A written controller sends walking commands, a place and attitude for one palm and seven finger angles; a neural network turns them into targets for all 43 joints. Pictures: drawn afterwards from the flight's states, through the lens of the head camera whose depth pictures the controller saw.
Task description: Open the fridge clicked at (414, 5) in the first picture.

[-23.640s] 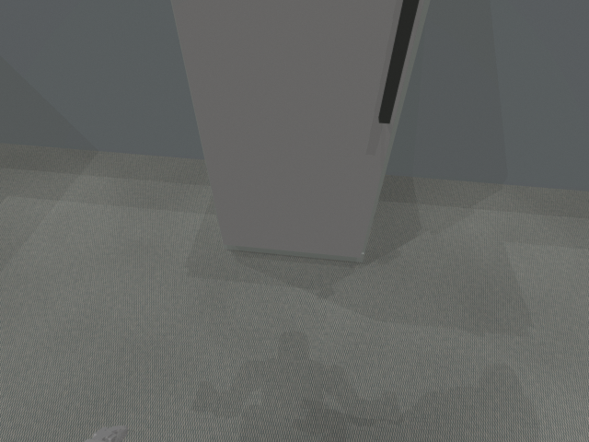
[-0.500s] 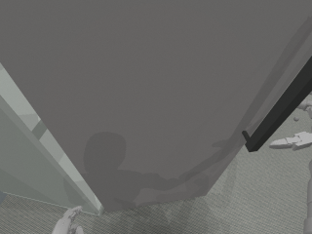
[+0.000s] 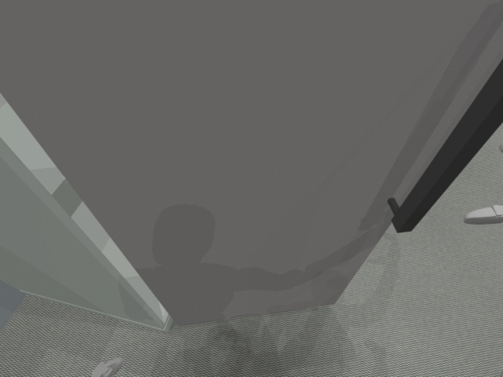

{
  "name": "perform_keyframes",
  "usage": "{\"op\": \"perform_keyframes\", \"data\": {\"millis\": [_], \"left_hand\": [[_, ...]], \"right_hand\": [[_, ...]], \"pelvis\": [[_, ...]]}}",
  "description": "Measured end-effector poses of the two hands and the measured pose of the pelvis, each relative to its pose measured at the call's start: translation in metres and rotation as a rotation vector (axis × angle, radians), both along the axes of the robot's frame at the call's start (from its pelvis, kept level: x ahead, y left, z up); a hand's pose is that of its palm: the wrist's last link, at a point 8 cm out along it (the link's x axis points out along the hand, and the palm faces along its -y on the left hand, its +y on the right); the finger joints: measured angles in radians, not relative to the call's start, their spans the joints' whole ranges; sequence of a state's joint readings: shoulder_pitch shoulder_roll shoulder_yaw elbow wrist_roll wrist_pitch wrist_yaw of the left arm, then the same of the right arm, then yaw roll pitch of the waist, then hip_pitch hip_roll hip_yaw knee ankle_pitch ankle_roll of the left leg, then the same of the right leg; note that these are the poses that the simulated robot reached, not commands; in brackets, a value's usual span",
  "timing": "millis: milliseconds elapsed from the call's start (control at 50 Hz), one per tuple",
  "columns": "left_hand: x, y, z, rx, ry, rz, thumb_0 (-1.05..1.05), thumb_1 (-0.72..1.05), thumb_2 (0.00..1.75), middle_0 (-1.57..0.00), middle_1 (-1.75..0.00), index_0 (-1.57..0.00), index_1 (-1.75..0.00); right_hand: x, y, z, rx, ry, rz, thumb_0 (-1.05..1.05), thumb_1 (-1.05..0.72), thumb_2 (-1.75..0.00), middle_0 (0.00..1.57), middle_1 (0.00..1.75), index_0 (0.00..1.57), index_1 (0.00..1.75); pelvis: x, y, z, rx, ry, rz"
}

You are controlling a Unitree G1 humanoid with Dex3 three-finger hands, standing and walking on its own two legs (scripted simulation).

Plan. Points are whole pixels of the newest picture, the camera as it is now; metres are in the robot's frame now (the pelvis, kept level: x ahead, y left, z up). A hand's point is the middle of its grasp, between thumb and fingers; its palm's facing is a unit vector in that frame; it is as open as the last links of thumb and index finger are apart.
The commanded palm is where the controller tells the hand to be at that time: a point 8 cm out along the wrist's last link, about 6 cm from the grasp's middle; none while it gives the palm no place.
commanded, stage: slip the hand off the handle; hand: right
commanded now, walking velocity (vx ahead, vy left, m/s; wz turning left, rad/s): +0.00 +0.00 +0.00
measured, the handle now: (455, 130) +0.42 -0.23 +0.20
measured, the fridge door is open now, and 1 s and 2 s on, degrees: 69 69 69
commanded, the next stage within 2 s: draw the hand back to the body in 0.80 s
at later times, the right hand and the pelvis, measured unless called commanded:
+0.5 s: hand out of the picture +0.28 -0.31 +0.16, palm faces +0.32 +0.92 -0.24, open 14.7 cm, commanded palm +0.23 -0.35 +0.16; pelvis -0.01 +0.01 +0.00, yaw -2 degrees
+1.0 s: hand out of the picture +0.26 -0.31 +0.15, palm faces +0.24 +0.96 -0.15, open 14.7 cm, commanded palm +0.22 -0.35 +0.16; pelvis -0.01 +0.02 +0.00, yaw -2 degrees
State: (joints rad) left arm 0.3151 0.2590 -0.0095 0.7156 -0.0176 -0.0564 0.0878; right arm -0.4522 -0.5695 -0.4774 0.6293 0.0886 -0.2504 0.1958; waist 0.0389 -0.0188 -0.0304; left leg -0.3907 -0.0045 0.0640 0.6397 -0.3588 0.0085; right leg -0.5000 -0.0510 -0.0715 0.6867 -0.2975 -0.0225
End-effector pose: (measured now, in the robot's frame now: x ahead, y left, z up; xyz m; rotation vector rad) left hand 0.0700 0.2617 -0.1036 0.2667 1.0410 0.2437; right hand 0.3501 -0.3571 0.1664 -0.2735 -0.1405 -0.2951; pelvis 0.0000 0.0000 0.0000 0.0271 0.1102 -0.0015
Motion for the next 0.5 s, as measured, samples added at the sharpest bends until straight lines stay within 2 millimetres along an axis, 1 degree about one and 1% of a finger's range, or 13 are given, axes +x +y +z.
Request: {"op": "perform_keyframes", "data": {"millis": [80, 140, 180, 260, 360, 440, 500], "left_hand": [[-0.005, -0.002, 0.0, -0.013, -0.01, 0.018, 0.01, 0.91, 0.9, -0.21, -0.3, -0.2, -0.3], [0.0, -0.004, 0.001, -0.021, -0.036, 0.02, 0.02, 0.91, 0.9, -0.21, -0.3, -0.2, -0.3], [0.006, -0.005, 0.003, -0.023, -0.059, 0.012, 0.02, 0.91, 0.9, -0.21, -0.3, -0.2, -0.3], [0.027, -0.009, 0.009, -0.02, -0.115, -0.03, 0.02, 0.91, 0.9, -0.21, -0.3, -0.2, -0.3], [0.059, -0.015, 0.016, -0.014, -0.197, -0.107, 0.02, 0.91, 0.9, -0.21, -0.3, -0.2, -0.3], [0.082, -0.021, 0.023, -0.019, -0.262, -0.15, 0.02, 0.91, 0.9, -0.21, -0.3, -0.2, -0.3], [0.095, -0.024, 0.028, -0.025, -0.301, -0.173, 0.02, 0.91, 0.9, -0.21, -0.3, -0.2, -0.3]], "right_hand": [[-0.01, 0.006, -0.001, -0.019, 0.001, 0.036, -0.01, 0.55, -0.2, 0.25, 1.15, 0.25, 1.15], [-0.025, 0.009, -0.005, -0.014, -0.003, 0.05, -0.01, 0.55, -0.2, 0.25, 1.15, 0.25, 1.15], [-0.036, 0.008, -0.008, -0.003, -0.006, 0.041, -0.01, 0.55, -0.2, 0.25, 1.15, 0.25, 1.15], [-0.063, 0.0, -0.01, 0.002, -0.014, -0.008, -0.01, 0.55, -0.2, 0.25, 1.15, 0.25, 1.15], [-0.091, -0.001, -0.004, -0.021, -0.031, -0.033, -0.01, 0.55, -0.2, 0.25, 1.15, 0.25, 1.15], [-0.105, 0.001, -0.002, -0.015, -0.028, -0.02, -0.01, 0.55, -0.2, 0.25, 1.15, 0.25, 1.15], [-0.111, 0.003, -0.002, -0.001, -0.017, -0.013, -0.01, 0.55, -0.2, 0.25, 1.15, 0.25, 1.15]], "pelvis": [[0.002, -0.003, 0.001, -0.002, -0.007, 0.01], [0.004, -0.004, 0.001, -0.005, -0.018, 0.015], [0.004, -0.004, 0.001, -0.007, -0.028, 0.015], [0.002, -0.002, 0.001, -0.007, -0.047, 0.006], [-0.004, 0.001, 0.001, -0.001, -0.065, -0.017], [-0.008, 0.004, 0.002, -0.002, -0.077, -0.03], [-0.011, 0.007, 0.002, -0.004, -0.084, -0.037]]}}
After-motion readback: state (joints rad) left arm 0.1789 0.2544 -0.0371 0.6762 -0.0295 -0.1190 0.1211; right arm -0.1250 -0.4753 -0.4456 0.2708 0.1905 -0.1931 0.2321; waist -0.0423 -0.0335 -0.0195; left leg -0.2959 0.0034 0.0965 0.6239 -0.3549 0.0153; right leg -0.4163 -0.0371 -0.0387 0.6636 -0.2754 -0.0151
